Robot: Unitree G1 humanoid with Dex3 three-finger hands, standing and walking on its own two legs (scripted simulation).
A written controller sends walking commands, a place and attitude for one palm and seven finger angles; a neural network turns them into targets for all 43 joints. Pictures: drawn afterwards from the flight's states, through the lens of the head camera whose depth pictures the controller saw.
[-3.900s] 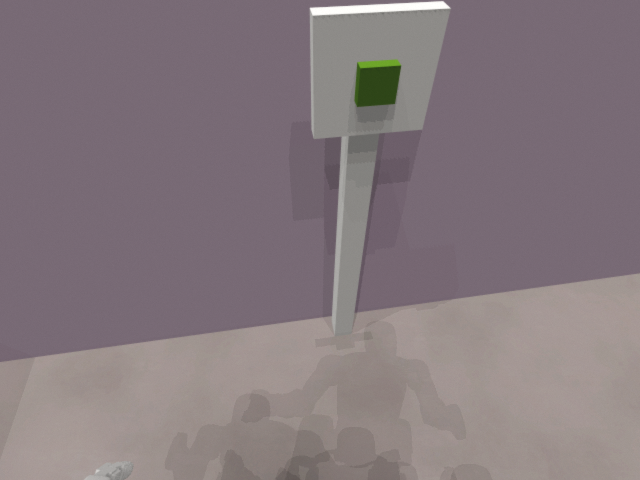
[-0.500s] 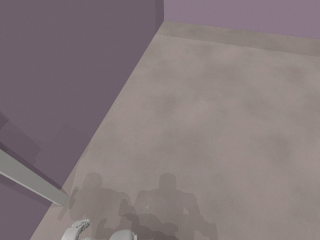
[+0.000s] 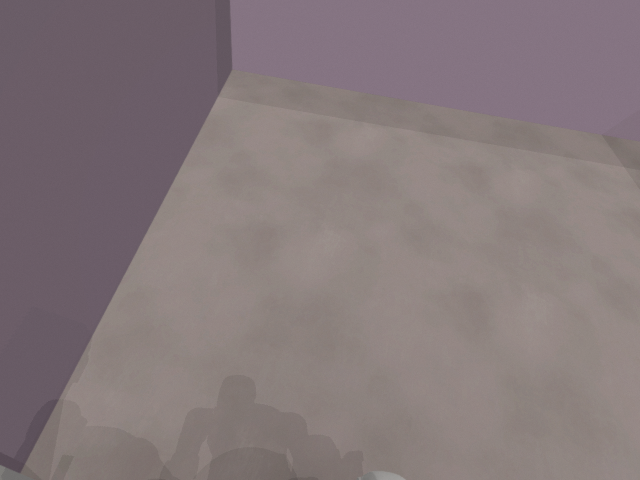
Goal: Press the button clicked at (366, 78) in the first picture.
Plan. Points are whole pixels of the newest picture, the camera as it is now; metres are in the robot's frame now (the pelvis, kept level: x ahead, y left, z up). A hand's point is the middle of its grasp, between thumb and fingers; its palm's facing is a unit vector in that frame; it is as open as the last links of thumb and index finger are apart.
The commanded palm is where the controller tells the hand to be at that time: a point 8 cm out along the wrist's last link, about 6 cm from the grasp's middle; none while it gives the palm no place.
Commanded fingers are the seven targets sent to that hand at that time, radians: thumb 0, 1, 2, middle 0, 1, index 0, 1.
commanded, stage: walk to a spot facing it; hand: left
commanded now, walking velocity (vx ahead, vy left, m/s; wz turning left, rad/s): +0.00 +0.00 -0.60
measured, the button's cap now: out of the picture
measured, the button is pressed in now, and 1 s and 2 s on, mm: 0 0 0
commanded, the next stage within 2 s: none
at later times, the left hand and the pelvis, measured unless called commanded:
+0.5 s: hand (274, 356) +0.35 +0.09 -0.19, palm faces -0.30 -0.94 -0.17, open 7.3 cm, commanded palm none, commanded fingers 0.00 0.90 0.90 -0.20 -0.30 -0.20 -0.30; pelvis +0.17 -0.05 -0.03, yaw -18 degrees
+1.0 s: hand (264, 295) +0.47 +0.13 -0.20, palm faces -0.47 -0.86 -0.20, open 7.3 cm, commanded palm none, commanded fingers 0.00 0.90 0.90 -0.20 -0.30 -0.20 -0.30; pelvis +0.37 -0.05 -0.02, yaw -37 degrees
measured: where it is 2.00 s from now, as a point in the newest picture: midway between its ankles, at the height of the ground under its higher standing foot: (327, 423)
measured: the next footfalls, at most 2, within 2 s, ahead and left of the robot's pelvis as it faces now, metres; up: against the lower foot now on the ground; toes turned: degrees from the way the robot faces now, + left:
right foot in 0.40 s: +0.22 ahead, -0.12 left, +0.00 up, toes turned -23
left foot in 0.88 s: +0.51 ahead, +0.00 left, +0.00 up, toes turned -24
